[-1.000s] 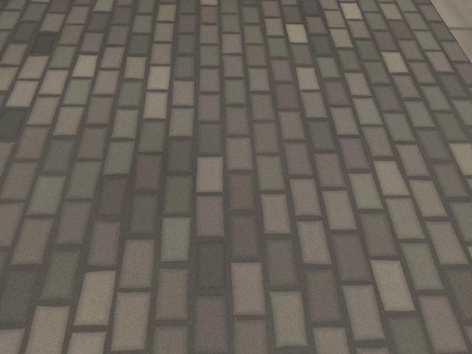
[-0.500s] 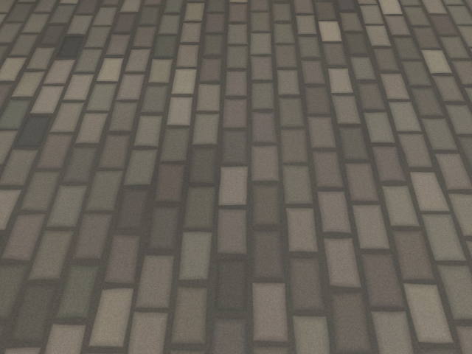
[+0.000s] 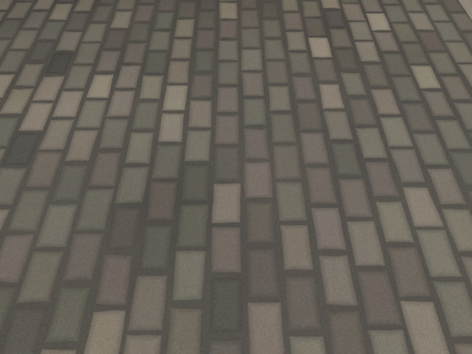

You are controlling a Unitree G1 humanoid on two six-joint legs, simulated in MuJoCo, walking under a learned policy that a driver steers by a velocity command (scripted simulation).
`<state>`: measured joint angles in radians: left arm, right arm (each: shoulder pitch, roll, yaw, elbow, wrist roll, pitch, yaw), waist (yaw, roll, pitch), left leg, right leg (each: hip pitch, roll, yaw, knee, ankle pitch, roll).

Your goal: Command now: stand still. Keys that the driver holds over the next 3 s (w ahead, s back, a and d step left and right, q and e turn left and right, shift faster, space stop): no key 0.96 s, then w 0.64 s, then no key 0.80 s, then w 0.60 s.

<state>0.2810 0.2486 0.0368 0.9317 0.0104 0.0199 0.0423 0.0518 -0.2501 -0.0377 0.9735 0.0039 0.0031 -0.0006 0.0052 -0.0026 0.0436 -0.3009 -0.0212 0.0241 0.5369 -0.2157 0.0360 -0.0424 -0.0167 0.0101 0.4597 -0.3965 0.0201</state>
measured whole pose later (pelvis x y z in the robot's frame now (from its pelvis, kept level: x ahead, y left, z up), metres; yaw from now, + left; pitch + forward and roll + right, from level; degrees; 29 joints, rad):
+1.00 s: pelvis -0.02 -0.01 +0.00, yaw +1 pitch -1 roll +0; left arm 0.39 0.16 0.01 1.09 0.00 -0.03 0.05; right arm 0.12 -0.20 -0.04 1.10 0.01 0.02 -0.04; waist 0.00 0.01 0.04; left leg -0.33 -0.02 0.00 0.52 -0.18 0.03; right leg -0.08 -0.01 -0.01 0.48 -0.39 0.01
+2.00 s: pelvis +0.35 -0.06 +0.01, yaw +1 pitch +1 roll -1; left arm 0.17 0.21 0.03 0.99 0.03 -0.08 -0.02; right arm 0.17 -0.24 -0.04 0.97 0.00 -0.01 -0.05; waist 0.01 0.04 0.04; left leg -0.47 0.08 -0.04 0.80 -0.33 -0.02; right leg -0.30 0.06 -0.08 0.38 -0.09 -0.08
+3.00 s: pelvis +0.58 +0.03 +0.02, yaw +1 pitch +1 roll +0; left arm 0.07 0.26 0.07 0.96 -0.02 -0.08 -0.01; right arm 0.42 -0.18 -0.04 1.09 0.00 -0.10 0.00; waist -0.06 -0.03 -0.01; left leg -0.01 -0.02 0.06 0.23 -0.24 0.05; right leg -0.65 -0.10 0.00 0.85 -0.08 -0.03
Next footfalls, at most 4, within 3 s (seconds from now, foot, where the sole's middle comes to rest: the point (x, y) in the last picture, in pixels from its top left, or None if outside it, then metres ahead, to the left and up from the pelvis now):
1.72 right None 0.46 -0.13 -0.77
2.10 left None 0.44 0.09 -0.77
2.74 left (205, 337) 0.55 0.12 -0.77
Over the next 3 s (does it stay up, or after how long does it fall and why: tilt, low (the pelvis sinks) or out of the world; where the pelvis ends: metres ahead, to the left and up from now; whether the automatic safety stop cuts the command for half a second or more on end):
stays up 0.58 0.03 0.02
